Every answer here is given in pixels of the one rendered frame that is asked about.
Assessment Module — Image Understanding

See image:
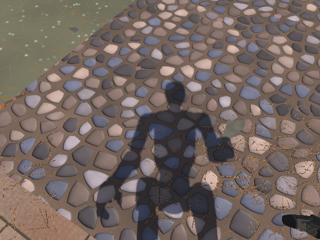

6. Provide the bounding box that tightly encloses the right robot hand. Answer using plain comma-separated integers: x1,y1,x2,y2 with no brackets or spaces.
282,214,320,239

